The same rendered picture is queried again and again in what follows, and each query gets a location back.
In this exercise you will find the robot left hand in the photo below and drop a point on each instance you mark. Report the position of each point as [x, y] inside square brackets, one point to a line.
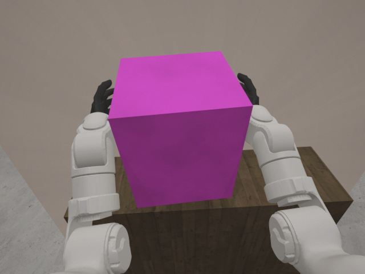
[101, 103]

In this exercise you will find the pedestal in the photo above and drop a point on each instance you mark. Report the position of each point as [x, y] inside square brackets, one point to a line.
[219, 236]

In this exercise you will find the left robot upper arm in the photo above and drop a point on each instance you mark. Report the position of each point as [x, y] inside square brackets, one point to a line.
[97, 249]

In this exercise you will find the carton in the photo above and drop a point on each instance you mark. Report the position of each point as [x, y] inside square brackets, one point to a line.
[179, 123]

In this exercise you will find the right robot upper arm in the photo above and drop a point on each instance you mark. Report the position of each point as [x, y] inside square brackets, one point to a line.
[308, 239]

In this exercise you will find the robot left forearm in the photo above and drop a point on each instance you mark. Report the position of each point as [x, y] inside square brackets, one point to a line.
[94, 194]

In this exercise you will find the robot right hand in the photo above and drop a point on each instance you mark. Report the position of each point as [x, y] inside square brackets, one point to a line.
[249, 88]

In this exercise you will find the robot right forearm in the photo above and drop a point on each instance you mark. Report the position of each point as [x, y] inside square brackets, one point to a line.
[286, 181]

